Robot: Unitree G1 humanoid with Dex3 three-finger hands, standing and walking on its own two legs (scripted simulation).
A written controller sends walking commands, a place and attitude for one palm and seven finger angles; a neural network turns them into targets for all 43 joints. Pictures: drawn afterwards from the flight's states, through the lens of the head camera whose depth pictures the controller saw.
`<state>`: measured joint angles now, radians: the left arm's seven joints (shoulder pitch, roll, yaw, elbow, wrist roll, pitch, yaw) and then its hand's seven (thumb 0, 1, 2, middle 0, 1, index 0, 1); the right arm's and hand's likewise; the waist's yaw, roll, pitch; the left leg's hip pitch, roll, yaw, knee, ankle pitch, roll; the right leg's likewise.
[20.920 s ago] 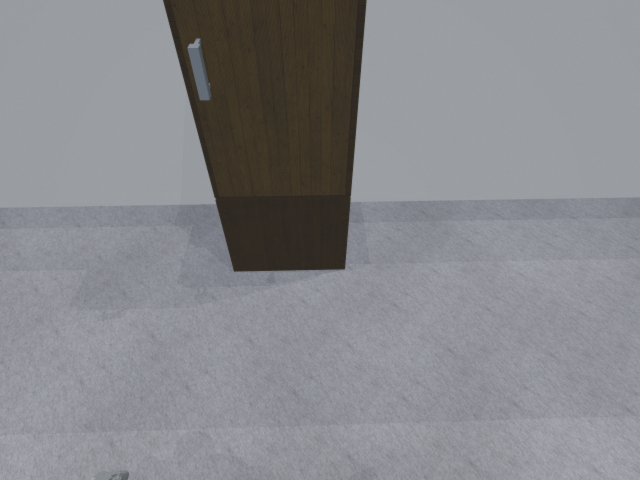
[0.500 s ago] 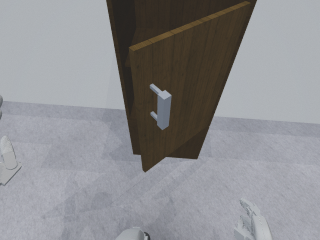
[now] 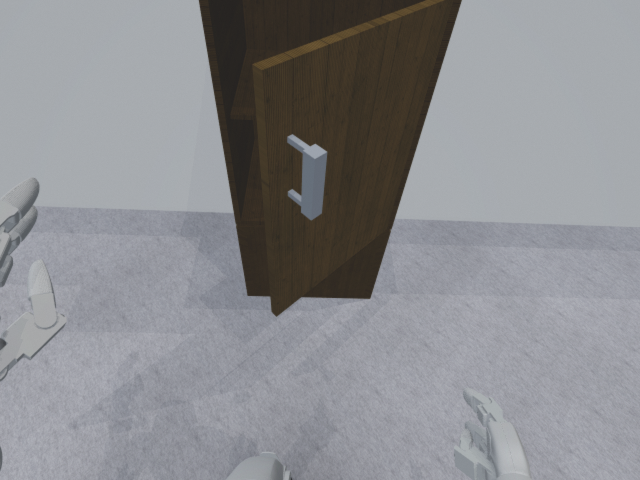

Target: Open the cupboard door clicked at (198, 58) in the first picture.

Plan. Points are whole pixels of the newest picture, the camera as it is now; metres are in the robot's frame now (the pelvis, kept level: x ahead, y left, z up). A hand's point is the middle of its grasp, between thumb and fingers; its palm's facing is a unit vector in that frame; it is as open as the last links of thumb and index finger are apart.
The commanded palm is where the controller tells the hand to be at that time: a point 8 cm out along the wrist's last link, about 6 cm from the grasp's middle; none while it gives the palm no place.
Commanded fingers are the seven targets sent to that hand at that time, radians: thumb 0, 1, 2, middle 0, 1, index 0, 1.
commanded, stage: stop stepping back and stand still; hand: left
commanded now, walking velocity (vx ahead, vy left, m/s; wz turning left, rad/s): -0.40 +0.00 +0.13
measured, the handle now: (303, 177) +0.51 +0.09 +0.08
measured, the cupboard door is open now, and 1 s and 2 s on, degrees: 44 44 44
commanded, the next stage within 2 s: let the arm hang, fingers relaxed in 0.74 s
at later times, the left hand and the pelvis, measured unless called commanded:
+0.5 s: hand out of the picture +0.09 +0.28 +0.16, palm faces +0.51 -0.77 -0.38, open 7.4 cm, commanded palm +0.03 +0.31 +0.18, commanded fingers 0.00 0.90 0.90 -0.20 -0.30 -0.20 -0.30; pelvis -0.09 +0.00 +0.01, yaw +3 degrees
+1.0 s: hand out of the picture +0.06 +0.27 -0.07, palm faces +0.22 -0.89 -0.39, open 7.4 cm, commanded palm none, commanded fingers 0.00 0.90 0.90 -0.20 -0.30 -0.20 -0.30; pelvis -0.11 +0.02 -0.01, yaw +7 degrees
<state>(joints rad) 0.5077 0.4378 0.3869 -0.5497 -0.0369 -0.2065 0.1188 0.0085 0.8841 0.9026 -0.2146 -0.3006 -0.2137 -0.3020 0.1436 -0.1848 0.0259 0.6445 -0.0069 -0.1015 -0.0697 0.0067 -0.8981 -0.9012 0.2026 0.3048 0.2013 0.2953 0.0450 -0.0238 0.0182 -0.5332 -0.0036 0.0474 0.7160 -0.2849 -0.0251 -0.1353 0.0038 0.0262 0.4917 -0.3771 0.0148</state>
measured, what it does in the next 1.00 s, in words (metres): walks backwards: right foot, then left foot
